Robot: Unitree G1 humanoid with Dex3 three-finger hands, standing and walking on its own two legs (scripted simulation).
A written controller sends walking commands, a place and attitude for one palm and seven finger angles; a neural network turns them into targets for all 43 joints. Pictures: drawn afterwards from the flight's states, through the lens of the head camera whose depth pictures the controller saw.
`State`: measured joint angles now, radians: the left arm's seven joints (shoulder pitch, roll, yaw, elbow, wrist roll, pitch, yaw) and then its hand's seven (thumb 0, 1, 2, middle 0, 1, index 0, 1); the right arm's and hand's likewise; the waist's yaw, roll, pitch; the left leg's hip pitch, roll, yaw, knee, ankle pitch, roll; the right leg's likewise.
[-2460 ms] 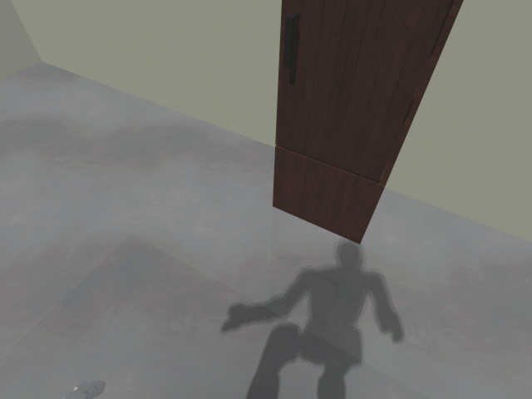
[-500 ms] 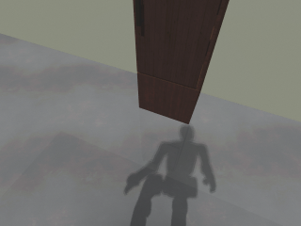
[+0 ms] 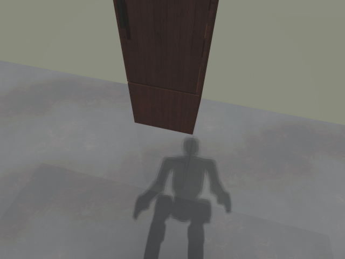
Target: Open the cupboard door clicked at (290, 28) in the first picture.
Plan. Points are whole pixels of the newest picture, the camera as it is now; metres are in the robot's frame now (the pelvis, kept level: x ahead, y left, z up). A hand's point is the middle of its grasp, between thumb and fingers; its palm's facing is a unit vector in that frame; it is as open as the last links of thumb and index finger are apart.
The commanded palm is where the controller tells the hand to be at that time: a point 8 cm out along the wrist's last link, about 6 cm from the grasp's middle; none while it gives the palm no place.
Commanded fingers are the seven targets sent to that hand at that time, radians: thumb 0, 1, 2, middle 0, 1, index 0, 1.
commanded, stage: turn to face it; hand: left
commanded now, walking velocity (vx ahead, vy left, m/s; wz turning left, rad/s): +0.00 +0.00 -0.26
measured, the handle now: (122, 9) +1.05 +0.33 +0.08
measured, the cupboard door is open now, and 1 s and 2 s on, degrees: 0 0 0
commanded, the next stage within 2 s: take the last steps up to it in 0.12 s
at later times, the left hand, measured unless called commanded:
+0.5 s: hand out of the picture +0.06 +0.19 -0.16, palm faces -0.06 -0.98 -0.21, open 7.3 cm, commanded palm none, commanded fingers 0.00 0.90 0.90 -0.20 -0.30 -0.20 -0.30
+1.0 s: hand (66, 242) +0.17 +0.31 -0.19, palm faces +0.02 -0.98 -0.21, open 7.4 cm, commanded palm none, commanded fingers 0.00 0.90 0.90 -0.20 -0.30 -0.20 -0.30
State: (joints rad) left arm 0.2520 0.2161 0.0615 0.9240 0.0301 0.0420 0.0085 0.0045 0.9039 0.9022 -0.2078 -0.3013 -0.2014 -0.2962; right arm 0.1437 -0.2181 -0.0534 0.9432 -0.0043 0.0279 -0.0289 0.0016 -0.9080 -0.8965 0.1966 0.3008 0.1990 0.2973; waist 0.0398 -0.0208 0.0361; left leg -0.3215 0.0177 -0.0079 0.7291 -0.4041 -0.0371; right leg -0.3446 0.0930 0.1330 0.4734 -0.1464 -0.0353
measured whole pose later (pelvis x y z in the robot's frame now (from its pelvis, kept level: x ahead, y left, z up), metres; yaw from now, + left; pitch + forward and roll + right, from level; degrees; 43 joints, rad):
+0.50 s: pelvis +0.00 +0.01 +0.00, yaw -6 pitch -1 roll +0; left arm 0.28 0.15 0.04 1.00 0.03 -0.03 0.01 0.00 0.91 0.90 -0.20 -0.30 -0.20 -0.30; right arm 0.38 -0.20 -0.04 1.09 -0.03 0.04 0.01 0.00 -0.91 -0.90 0.20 0.30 0.20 0.30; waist 0.00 0.04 0.00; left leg -0.37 0.04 0.06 0.92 -0.43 0.00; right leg -0.16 -0.03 -0.08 0.50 -0.33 -0.01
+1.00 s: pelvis +0.17 +0.12 -0.01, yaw -3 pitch +0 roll +1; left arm 0.30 0.21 0.07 1.09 0.03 -0.01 0.00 0.01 0.91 0.90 -0.20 -0.30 -0.19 -0.30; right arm 0.23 -0.15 -0.05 1.01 -0.02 -0.06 -0.02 0.00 -0.93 -0.90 0.20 0.30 0.20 0.30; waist 0.02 -0.05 0.04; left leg -0.30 0.01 0.18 0.56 -0.26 0.06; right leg -0.48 -0.12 -0.10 1.21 -0.40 -0.01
